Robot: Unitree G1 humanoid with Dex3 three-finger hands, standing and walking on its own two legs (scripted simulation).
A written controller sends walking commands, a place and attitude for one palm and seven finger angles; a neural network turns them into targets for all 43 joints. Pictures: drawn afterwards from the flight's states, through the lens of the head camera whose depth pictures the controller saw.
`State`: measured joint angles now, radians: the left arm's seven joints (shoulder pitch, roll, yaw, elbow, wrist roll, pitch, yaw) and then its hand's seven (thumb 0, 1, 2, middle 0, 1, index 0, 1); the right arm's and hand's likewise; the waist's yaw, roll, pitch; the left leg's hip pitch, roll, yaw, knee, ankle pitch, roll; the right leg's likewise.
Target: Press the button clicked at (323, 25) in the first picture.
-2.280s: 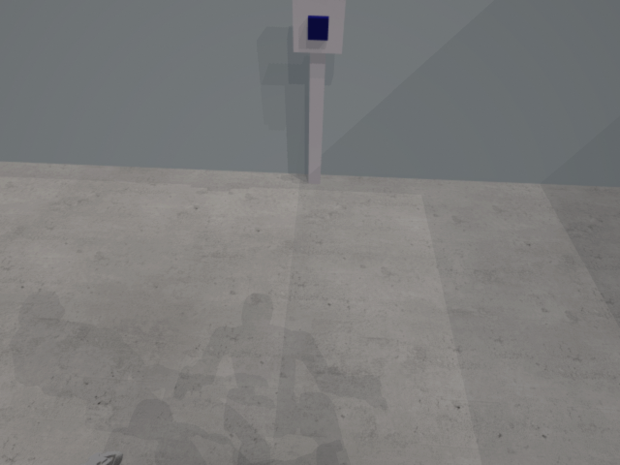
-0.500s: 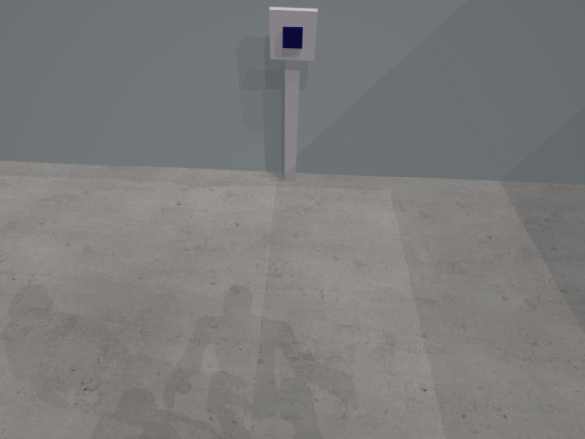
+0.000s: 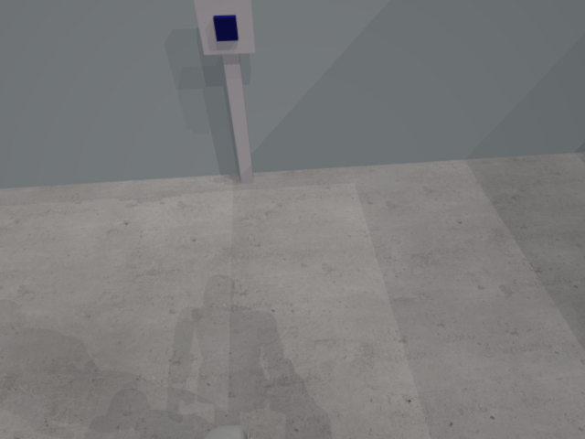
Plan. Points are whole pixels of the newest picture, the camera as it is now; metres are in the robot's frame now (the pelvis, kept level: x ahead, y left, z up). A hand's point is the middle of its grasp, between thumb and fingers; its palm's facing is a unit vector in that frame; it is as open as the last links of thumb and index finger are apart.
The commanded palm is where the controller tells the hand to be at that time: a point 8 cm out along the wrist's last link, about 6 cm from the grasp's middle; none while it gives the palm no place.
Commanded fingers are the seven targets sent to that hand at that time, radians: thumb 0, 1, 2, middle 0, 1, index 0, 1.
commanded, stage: walk to a spot facing it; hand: left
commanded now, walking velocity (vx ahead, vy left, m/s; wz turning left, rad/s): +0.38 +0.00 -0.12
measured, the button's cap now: (226, 27) +1.29 +0.32 -0.01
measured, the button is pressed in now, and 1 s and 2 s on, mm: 0 0 0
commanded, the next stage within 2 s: turn to face it in 0.94 s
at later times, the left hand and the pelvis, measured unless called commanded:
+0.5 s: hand (172, 372) +0.24 +0.23 -0.17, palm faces -0.04 -0.99 -0.15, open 7.4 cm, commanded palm none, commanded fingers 0.00 0.90 0.90 -0.20 -0.30 -0.20 -0.30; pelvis +0.22 +0.06 +0.01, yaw -7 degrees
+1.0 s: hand (268, 227) +0.57 +0.10 -0.16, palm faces -0.28 -0.94 -0.18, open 7.4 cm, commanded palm none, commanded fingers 0.00 0.90 0.90 -0.20 -0.30 -0.20 -0.30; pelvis +0.42 -0.03 +0.00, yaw -16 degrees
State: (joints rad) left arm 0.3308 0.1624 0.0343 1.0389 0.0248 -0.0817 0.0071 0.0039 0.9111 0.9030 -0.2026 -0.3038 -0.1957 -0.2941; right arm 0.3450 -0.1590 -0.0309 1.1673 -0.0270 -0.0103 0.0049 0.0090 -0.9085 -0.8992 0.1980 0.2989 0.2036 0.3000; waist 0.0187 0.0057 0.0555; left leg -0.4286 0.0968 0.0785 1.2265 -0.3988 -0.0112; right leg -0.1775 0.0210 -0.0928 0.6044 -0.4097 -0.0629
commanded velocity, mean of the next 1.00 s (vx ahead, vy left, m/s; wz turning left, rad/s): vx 0.35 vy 0.00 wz -0.19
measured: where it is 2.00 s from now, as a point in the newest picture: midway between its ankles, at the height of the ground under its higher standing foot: (322, 338)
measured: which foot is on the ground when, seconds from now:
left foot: up 0.00-0.28, down 0.30-0.88, up 0.90-1.00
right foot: down 0.00-0.30, up 0.32-0.86, down 0.88-1.00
